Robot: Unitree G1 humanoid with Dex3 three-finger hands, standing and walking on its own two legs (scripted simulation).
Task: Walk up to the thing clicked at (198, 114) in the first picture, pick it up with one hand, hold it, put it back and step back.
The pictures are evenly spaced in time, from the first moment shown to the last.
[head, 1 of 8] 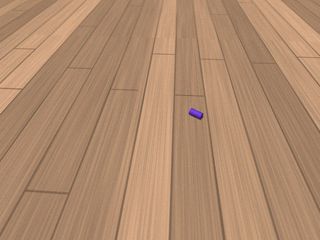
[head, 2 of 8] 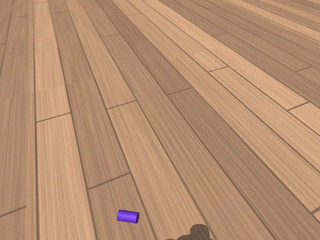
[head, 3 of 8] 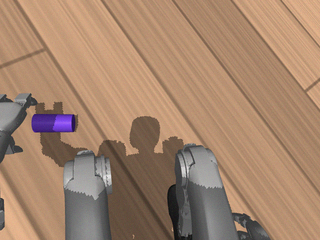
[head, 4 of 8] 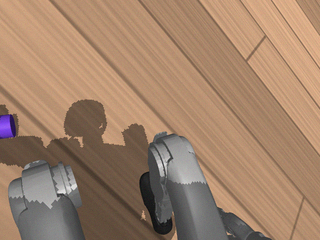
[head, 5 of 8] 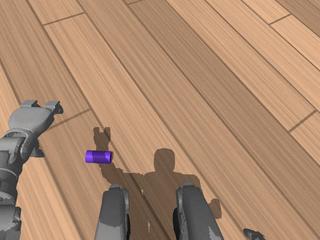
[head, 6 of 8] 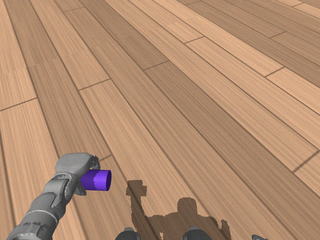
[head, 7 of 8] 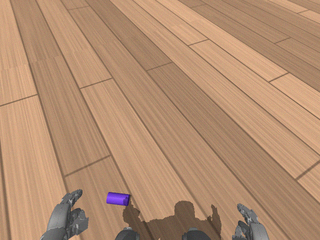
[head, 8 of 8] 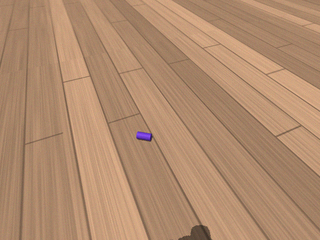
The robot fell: no
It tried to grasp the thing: yes
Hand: left
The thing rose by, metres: 0.67
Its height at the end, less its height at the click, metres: +0.00
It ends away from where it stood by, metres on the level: 0.04
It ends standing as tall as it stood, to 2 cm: yes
